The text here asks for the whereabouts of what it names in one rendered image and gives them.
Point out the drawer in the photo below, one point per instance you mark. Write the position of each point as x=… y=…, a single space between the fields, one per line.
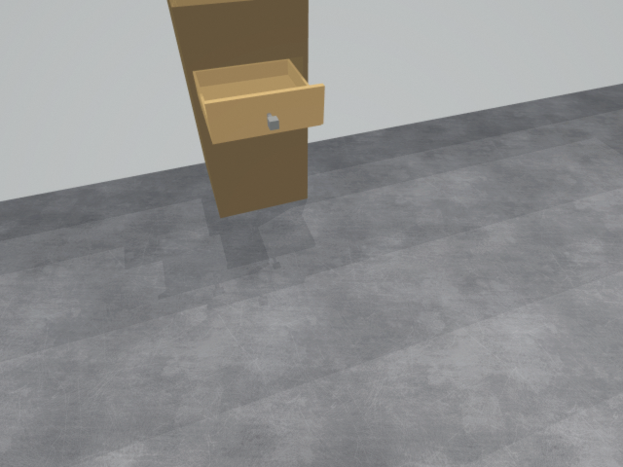
x=235 y=100

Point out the cabinet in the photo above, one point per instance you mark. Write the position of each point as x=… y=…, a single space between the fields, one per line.
x=262 y=171

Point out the handle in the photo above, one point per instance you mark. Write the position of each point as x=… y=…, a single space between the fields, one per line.
x=273 y=122

